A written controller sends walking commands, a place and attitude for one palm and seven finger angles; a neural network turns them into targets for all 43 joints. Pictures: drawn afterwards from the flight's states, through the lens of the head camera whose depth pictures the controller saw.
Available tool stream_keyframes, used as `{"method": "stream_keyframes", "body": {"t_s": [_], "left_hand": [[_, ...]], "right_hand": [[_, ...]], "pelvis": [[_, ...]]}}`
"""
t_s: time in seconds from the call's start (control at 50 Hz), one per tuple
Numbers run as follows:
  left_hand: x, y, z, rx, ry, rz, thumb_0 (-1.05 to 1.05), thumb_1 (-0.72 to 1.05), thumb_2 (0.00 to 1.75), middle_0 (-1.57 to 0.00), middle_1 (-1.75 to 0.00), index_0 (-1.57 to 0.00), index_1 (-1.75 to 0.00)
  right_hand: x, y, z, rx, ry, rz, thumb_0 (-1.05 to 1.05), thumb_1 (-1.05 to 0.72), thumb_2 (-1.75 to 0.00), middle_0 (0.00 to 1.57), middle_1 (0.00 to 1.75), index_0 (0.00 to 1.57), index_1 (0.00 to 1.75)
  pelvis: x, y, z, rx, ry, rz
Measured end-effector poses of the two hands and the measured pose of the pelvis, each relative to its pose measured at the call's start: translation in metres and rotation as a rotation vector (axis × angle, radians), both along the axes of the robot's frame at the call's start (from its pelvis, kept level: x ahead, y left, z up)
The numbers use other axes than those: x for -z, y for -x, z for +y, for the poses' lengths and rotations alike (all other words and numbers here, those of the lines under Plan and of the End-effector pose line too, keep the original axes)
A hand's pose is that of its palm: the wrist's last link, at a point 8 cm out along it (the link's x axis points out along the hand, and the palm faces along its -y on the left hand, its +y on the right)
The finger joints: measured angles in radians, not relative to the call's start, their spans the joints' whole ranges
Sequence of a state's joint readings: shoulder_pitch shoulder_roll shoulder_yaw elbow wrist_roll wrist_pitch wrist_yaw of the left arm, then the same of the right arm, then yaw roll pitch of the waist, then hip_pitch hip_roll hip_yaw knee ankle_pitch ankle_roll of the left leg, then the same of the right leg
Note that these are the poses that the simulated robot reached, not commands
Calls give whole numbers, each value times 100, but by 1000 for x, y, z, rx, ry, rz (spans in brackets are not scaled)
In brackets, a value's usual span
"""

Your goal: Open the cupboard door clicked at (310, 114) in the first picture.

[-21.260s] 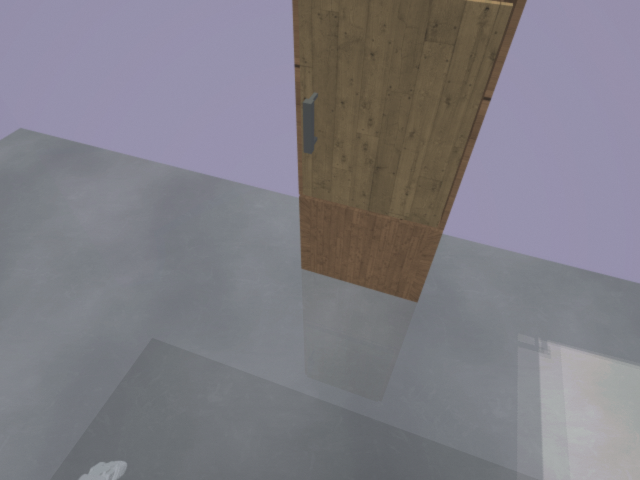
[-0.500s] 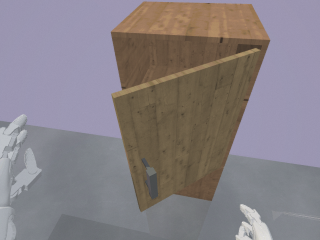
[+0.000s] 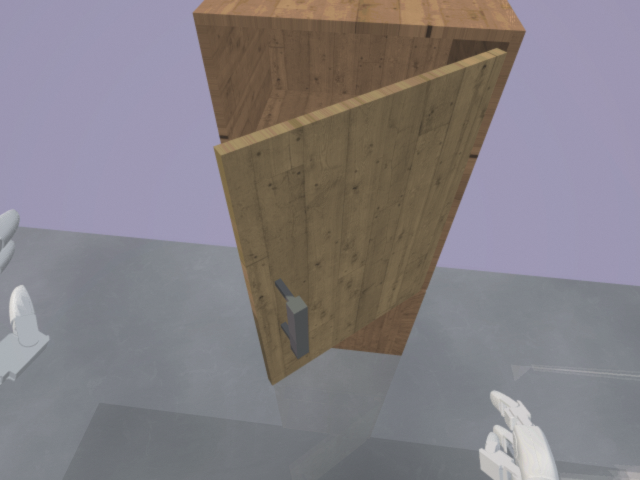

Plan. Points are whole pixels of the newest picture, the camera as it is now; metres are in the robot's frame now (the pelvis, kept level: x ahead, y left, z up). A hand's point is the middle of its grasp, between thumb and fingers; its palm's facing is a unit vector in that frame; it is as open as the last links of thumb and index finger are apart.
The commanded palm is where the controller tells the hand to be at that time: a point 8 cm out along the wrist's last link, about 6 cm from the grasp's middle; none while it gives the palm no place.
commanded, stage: step back with the hand held close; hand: left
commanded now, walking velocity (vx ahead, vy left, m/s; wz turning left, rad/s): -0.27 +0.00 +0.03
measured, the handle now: (291, 319) +0.36 +0.08 -0.06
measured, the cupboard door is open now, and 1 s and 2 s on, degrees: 41 41 41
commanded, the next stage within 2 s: stop stepping back and stand still in 1.20 s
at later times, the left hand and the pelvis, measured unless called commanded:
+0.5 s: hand (3, 384) +0.16 +0.27 +0.17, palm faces +0.48 -0.74 -0.47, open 7.4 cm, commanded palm +0.09 +0.31 +0.18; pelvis -0.04 +0.00 -0.02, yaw +2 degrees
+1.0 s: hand out of the picture +0.11 +0.26 +0.16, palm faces +0.40 -0.75 -0.53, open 7.4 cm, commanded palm +0.03 +0.30 +0.18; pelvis -0.08 -0.01 -0.01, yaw +5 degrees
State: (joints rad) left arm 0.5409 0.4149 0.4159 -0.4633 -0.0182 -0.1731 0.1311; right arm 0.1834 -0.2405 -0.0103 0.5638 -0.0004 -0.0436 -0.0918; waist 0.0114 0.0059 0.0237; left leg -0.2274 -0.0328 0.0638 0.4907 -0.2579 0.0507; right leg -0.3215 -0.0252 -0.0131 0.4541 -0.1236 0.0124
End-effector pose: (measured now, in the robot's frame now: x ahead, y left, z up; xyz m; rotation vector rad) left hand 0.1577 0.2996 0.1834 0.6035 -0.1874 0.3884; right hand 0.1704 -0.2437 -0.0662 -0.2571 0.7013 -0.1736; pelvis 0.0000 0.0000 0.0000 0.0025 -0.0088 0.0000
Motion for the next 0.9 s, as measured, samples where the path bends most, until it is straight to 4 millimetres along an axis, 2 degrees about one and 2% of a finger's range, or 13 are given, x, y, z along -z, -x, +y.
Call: {"method": "stream_keyframes", "body": {"t_s": [0.16,0.3,0.42,0.58,0.72,0.82,0.9], "left_hand": [[7,27,7,-27,3,-50,1,89,90,-21,-30,-21,-30],[5,42,10,-40,-32,-109,1,89,90,-21,-30,-21,-30],[0,46,6,-32,-41,-157,1,89,90,-21,-30,-21,-30],[0,45,6,31,-73,-132,1,89,90,-21,-30,-21,-30],[-4,57,7,-8,-100,-145,1,88,90,-21,-30,-22,-30],[2,63,-5,-19,-44,-155,1,89,90,-21,-30,-21,-30],[4,67,-16,38,-20,-129,1,89,90,-21,-30,-21,-30]], "right_hand": [[5,24,11,-34,7,-4,2,-90,-90,20,30,20,30],[14,39,17,-59,7,9,2,-90,-90,20,30,20,30],[19,44,16,-68,1,14,2,-90,-90,21,30,21,30],[14,50,10,-42,24,13,2,-90,-90,21,30,21,30],[16,49,9,-65,29,15,2,-90,-90,20,30,20,30],[18,43,7,-103,18,18,2,-90,-90,20,30,20,30],[11,47,4,-85,14,11,2,-90,-90,21,30,21,30]], "pelvis": [[8,23,4,-10,9,-4],[15,33,4,-36,7,-17],[19,38,2,-32,10,-17],[19,47,5,-30,11,6],[20,47,-3,-56,21,-1],[19,56,-13,-49,17,10],[15,68,-14,-68,22,27]]}}
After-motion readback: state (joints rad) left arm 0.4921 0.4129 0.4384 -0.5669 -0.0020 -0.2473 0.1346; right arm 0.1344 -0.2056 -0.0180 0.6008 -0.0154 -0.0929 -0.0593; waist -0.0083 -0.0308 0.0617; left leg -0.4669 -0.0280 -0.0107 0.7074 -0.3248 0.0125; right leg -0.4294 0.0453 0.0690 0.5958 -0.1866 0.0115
